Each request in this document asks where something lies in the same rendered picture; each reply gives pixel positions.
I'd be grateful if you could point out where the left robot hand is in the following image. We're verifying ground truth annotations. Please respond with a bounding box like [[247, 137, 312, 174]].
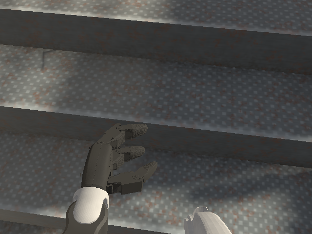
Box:
[[80, 123, 158, 195]]

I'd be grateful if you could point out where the robot right thigh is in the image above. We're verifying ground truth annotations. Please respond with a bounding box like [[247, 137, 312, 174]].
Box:
[[183, 212, 232, 234]]

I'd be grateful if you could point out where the robot left forearm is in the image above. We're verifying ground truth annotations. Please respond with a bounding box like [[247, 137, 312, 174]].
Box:
[[62, 186, 109, 234]]

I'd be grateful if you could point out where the right robot shin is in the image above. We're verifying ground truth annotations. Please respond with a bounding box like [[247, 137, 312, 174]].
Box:
[[192, 207, 208, 216]]

